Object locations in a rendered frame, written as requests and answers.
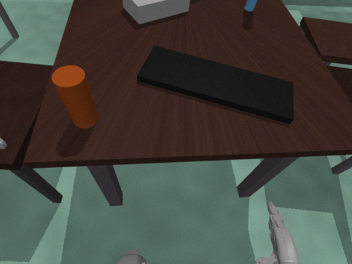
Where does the right robot hand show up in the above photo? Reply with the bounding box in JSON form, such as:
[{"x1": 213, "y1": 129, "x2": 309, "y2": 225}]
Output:
[{"x1": 255, "y1": 202, "x2": 299, "y2": 264}]

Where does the table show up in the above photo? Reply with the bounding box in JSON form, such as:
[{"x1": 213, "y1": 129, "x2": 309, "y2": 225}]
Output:
[{"x1": 23, "y1": 0, "x2": 352, "y2": 206}]

